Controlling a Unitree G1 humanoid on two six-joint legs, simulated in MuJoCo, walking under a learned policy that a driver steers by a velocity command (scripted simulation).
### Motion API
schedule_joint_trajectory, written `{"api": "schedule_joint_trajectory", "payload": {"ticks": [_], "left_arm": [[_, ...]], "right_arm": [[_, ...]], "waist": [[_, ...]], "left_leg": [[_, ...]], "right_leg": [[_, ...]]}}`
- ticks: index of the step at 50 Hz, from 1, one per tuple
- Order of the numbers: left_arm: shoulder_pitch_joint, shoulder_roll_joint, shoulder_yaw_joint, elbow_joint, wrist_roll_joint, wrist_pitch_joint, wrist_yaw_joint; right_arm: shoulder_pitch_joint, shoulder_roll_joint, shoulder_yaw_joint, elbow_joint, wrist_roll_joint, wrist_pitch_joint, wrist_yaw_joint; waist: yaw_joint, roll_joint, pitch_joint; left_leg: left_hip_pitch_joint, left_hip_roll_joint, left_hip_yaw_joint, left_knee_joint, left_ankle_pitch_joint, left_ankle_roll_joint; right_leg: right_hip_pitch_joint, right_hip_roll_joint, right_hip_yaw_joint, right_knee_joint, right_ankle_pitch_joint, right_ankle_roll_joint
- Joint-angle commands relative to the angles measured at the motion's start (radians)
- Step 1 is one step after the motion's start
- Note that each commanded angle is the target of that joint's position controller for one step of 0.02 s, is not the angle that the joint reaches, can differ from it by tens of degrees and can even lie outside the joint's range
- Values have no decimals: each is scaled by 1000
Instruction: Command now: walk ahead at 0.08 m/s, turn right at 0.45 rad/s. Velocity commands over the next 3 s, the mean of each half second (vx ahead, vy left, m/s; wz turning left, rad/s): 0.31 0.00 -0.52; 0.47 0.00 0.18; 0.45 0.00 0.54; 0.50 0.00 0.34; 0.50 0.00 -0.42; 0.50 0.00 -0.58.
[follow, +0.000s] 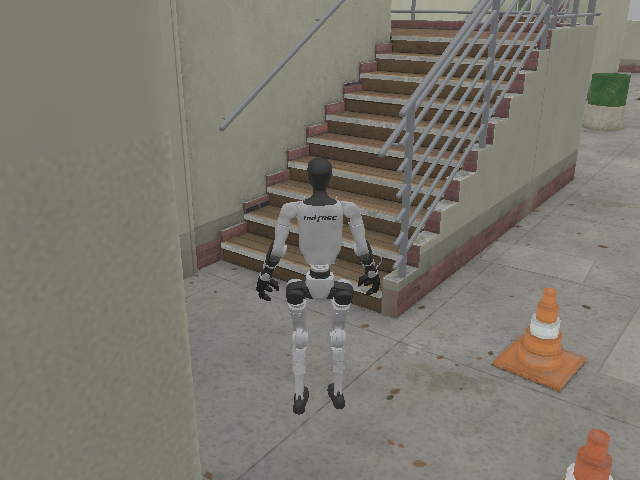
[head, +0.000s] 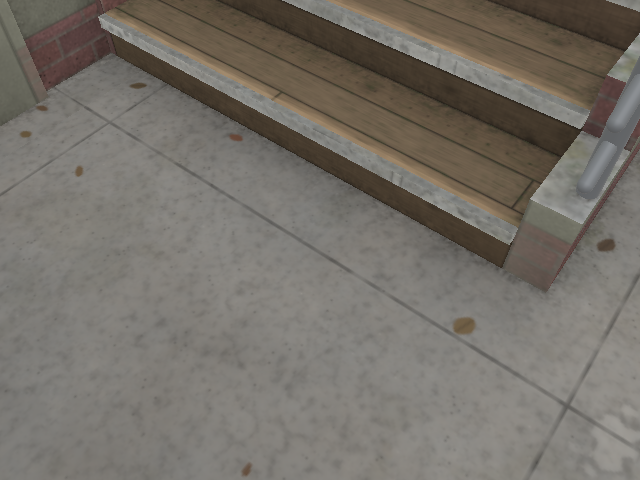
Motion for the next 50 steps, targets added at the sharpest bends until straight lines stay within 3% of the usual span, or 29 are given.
{"api": "schedule_joint_trajectory", "payload": {"ticks": [1, 2, 3, 4, 5, 6, 7, 9, 11, 17, 21, 24, 26, 27, 28, 29, 30, 31, 32, 33, 34, 35, 37, 40, 44, 47, 49, 50], "left_arm": [[-77, 150, 51, -72, -7, 10, -6], [-103, 118, 45, -91, -11, 10, -5], [-84, 38, 25, -118, -17, 3, -5], [-106, 97, 33, -114, 22, -5, 1], [-108, 139, 46, -108, 30, -12, -7], [-61, 135, 48, -82, 28, -16, -22], [-22, 130, 48, -60, 30, -17, -34], [-13, 114, 42, -47, 31, -17, -54], [-63, 95, 34, -65, 28, -18, -66], [-180, 70, 20, -104, 30, -21, -81], [-269, 45, 2, -152, 29, -30, -95], [-293, 34, -8, -176, 32, -35, -94], [-174, 33, -3, -142, 34, -48, -73], [-1, 47, 8, -84, 38, -62, -57], [179, 104, 28, -28, 56, -74, -38], [269, 230, 49, -23, 62, -84, -18], [288, 244, 56, -24, 28, -81, -6], [196, 209, 43, -6, 27, -81, 1], [120, 135, 22, -7, 24, -89, -1], [66, 85, 6, -7, 24, -100, -4], [41, 52, -6, -2, 15, -110, -4], [43, 35, -13, 5, 14, -121, -4], [75, 37, -12, 33, 9, -142, -3], [111, 50, -6, 63, 4, -152, 1], [171, 7, -20, 112, 8, -157, 7], [195, 36, -15, 140, 7, -159, 17], [215, 45, -18, 164, 0, -155, 26], [223, 47, -22, 172, 2, -147, 30]], "right_arm": [[128, -49, -8, -35, -9, -20, -2], [170, -101, -20, -26, -22, -22, -8], [198, -217, -44, -39, -32, -22, -14], [130, -264, -59, -47, -53, -23, -11], [97, -197, -42, -48, -50, -29, -9], [55, -146, -27, -49, -38, -39, -5], [36, -129, -21, -55, -30, -49, -2], [68, -124, -19, -45, -26, -67, 1], [137, -130, -25, -18, -28, -81, 11], [234, -131, -33, 40, -28, -98, 23], [247, -131, -34, 70, -29, -106, 26], [272, -136, -34, 103, -27, -98, 24], [288, -149, -30, 139, -20, -91, 26], [278, -156, -26, 150, -12, -86, 26], [269, -137, -15, 138, -6, -88, 29], [306, 10, 22, 76, 11, -92, 51], [243, -108, -13, 88, 2, -92, 43], [178, -116, -22, 70, 13, -92, 42], [177, -89, -13, 79, 12, -99, 46], [194, -80, -16, 105, 2, -91, 47], [232, -69, -16, 129, -17, -72, 50], [256, -55, -16, 150, -24, -57, 56], [247, -29, -18, 156, -20, -42, 69], [126, -13, -15, 127, -25, -35, 87], [-22, -6, -7, 88, -28, -43, 100], [-138, 9, 11, 55, -29, -48, 112], [-156, 20, 18, 47, -23, -47, 111], [-165, 16, 17, 43, -29, -46, 111]], "waist": [[-81, -79, -134], [-105, 0, -100], [-110, 241, -109], [-95, 209, 6], [-54, 125, 44], [-17, 112, 53], [-3, 127, 35], [-20, 132, 23], [-51, 111, 34], [-102, 116, 70], [-113, 133, 88], [-110, 142, 83], [-43, 143, 15], [48, 104, -78], [125, 51, -201], [111, -230, -358], [154, -120, -394], [96, -71, -221], [47, -39, -118], [8, -30, -74], [-23, -66, -54], [-31, -73, -53], [-48, -55, -32], [-36, -63, 21], [-20, -47, 53], [-2, -32, 71], [12, -54, 80], [12, -47, 66]], "left_leg": [[153, -16, 21, -228, 87, 31], [310, 78, -86, -352, 19, 65], [394, 371, -425, -483, -274, 139], [221, 475, -556, -552, -342, 202], [146, 441, -498, -534, -318, 210], [138, 379, -400, -532, -241, 183], [162, 331, -312, -532, -159, 160], [197, 297, -202, -532, -43, 150], [253, 303, -150, -529, 39, 152], [335, 341, -36, -526, 188, 164], [317, 353, 67, -495, 343, 154], [300, 358, 122, -436, 504, 136], [257, 357, 153, -281, 893, 131], [205, 324, 202, -86, 1011, 113], [17, 280, 214, 162, 808, 92], [-330, 122, 200, 536, -19, 43], [-364, 62, -13, 684, -57, 58], [-403, 102, -57, 704, 36, 71], [-371, 145, -35, 628, 110, 75], [-326, 167, -24, 566, 146, 72], [-277, 176, -13, 531, 163, 62], [-246, 170, -8, 528, 178, 56], [-276, 158, -4, 519, 213, 54], [-393, 164, 17, 502, 310, 49], [-477, 154, 56, 349, 429, 48], [-445, 140, 131, 176, 456, 56], [-398, 120, 167, 33, 447, 80], [-355, 85, 203, -3, 420, 96]], "right_leg": [[-2, -162, 269, -104, -87, -104], [-211, -77, 211, -46, -356, -39], [-386, 54, 14, 234, -456, 8], [-461, 26, -38, 396, -330, 16], [-418, -34, -1, 474, -246, 9], [-402, -41, -19, 524, -177, 18], [-395, -46, -42, 573, -132, 30], [-416, -67, -74, 634, -82, 44], [-474, -81, -77, 630, -43, 53], [-540, -117, -105, 489, 13, 63], [-465, -143, -181, 330, 15, 32], [-333, -116, -252, 204, -68, -23], [-88, -35, -287, 128, -102, -77], [137, 4, -293, 48, -35, -101], [429, -99, -177, 32, -84, -125], [716, -499, 363, -82, -258, -220], [622, -543, 558, -197, -148, -238], [492, -493, 344, -180, -48, -203], [351, -444, 197, -203, 65, -168], [274, -390, 94, -230, 122, -122], [216, -351, 16, -256, 169, -99], [190, -336, -31, -273, 216, -92], [188, -321, -100, -294, 320, -79], [196, -312, -189, -343, 327, -60], [259, -302, -269, -343, 426, -54], [295, -308, -325, -348, 504, -45], [360, -307, -367, -311, 642, -44], [386, -315, -379, -267, 794, -37]]}}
